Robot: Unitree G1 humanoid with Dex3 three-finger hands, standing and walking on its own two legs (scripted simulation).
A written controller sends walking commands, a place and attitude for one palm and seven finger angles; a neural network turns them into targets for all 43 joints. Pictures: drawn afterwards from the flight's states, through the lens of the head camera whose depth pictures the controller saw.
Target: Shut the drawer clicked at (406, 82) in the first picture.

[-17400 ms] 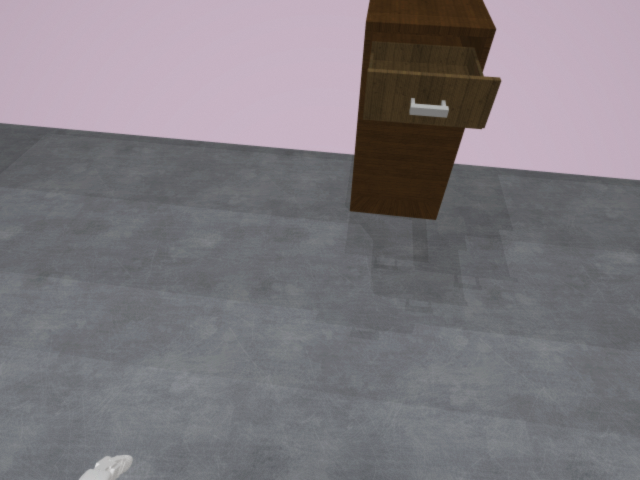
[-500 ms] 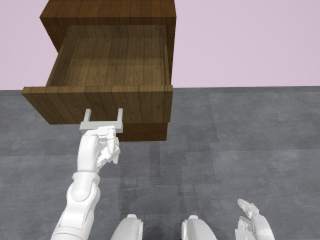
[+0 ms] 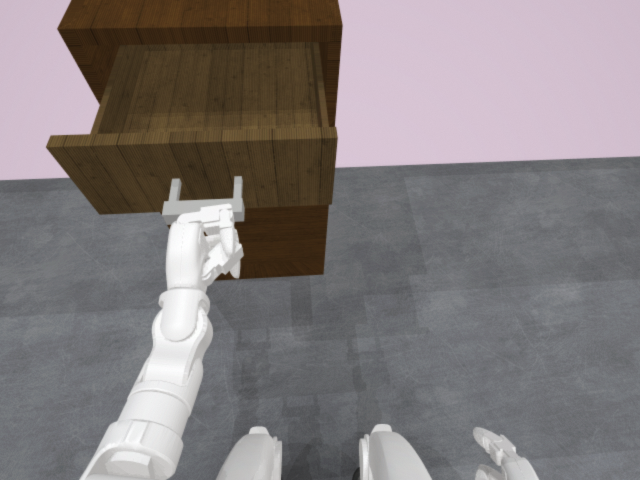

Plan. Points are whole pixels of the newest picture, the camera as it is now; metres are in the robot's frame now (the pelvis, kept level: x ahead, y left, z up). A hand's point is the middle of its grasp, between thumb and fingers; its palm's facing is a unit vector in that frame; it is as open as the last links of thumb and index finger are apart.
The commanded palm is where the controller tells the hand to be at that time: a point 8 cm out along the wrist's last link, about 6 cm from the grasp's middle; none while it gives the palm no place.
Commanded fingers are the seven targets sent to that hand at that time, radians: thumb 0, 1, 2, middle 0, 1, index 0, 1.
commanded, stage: push the drawer shut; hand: left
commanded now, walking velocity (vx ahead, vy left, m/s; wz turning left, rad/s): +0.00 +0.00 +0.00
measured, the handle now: (206, 198) +0.47 +0.15 +0.04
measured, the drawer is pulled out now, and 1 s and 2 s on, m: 0.20 0.08 0.00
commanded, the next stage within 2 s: pull the fist back off the drawer in 1.94 s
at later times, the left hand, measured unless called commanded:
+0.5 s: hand (238, 208) +0.45 +0.11 +0.04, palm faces +0.07 -1.00 -0.04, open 3.1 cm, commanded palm +0.43 +0.17 +0.04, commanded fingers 0.00 0.90 0.90 -1.40 -1.60 -1.40 -1.60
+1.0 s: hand (238, 170) +0.51 +0.12 +0.04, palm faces +0.07 -1.00 -0.04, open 3.1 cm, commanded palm +0.49 +0.17 +0.04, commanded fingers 0.00 0.90 0.90 -1.40 -1.60 -1.40 -1.60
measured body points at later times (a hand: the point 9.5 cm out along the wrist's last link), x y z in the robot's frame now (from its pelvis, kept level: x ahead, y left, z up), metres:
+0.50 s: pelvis +0.00 +0.00 +0.00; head +0.11 +0.00 +0.44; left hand +0.44 +0.16 +0.05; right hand +0.07 -0.26 -0.12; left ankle +0.02 +0.11 -0.65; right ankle +0.02 -0.12 -0.65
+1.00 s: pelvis -0.01 +0.00 -0.01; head +0.14 +0.00 +0.42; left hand +0.50 +0.17 +0.05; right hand +0.01 -0.27 -0.13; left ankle +0.02 +0.11 -0.65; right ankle +0.02 -0.12 -0.65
